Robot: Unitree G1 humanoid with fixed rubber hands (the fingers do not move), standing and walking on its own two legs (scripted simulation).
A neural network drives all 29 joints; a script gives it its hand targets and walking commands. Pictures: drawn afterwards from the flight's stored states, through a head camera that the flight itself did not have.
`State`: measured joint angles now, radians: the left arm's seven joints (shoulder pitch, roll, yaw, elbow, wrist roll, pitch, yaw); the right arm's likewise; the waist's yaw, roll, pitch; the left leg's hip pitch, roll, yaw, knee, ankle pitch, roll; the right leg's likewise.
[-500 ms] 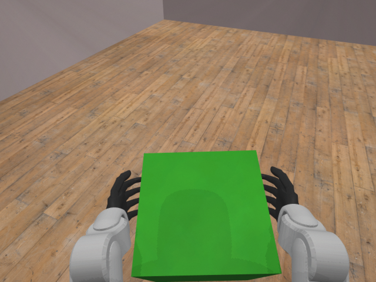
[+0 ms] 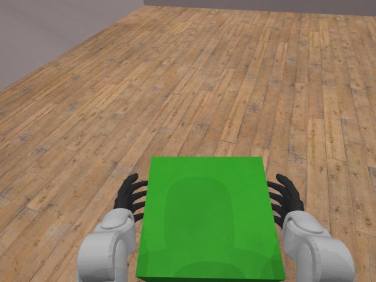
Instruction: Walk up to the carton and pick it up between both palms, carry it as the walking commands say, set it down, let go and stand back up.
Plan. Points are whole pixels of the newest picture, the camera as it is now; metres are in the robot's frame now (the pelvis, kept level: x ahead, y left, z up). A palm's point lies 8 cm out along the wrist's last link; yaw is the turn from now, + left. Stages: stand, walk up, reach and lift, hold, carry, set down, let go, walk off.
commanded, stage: carry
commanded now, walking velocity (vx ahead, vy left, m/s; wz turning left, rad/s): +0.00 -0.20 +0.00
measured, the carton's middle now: (205, 228) +0.25 -0.01 +0.01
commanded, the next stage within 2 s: none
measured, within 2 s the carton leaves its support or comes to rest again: neither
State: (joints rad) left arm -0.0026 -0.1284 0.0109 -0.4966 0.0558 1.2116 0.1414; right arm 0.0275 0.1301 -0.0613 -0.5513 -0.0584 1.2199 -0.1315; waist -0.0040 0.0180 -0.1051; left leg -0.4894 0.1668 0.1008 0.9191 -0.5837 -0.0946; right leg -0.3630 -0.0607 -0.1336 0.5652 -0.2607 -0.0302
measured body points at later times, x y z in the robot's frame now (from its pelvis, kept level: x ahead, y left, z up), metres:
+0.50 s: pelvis -0.06 -0.11 +0.00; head -0.07 -0.11 +0.45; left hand +0.19 +0.04 +0.10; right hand +0.19 -0.26 +0.10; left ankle -0.07 +0.03 -0.73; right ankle -0.04 -0.27 -0.72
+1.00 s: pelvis -0.10 -0.14 +0.00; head -0.14 -0.14 +0.45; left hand +0.14 +0.01 +0.10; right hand +0.15 -0.29 +0.10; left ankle -0.07 +0.02 -0.73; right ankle -0.05 -0.28 -0.73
